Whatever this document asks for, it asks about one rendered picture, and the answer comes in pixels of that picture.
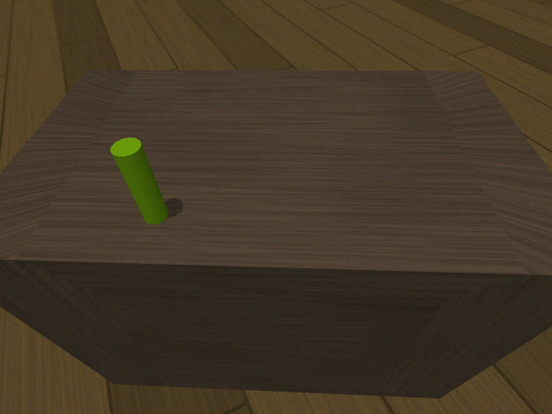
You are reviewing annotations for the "can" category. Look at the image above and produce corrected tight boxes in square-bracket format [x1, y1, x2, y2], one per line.
[110, 138, 168, 224]

